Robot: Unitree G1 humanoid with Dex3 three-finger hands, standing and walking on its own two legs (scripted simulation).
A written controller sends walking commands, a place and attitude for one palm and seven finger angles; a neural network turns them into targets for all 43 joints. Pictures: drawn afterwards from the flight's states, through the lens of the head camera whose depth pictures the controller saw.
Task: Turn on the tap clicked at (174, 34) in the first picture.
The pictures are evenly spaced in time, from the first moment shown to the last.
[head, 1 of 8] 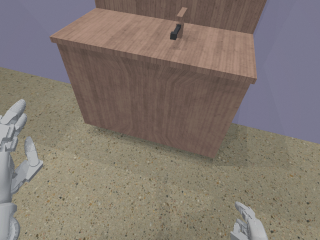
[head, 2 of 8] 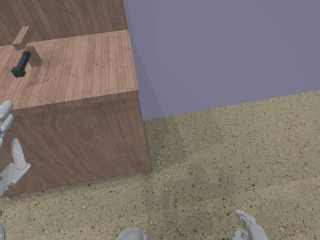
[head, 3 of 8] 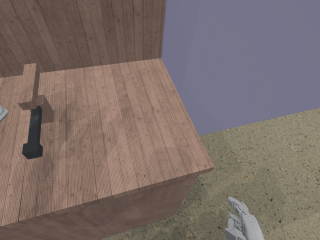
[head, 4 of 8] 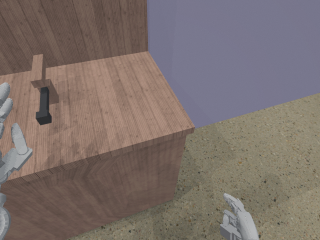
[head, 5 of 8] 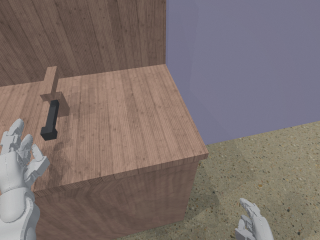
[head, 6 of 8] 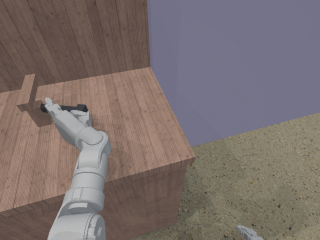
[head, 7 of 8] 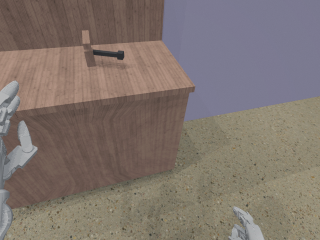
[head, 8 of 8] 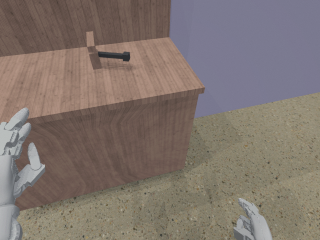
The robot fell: no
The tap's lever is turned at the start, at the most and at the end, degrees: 0 66 66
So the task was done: yes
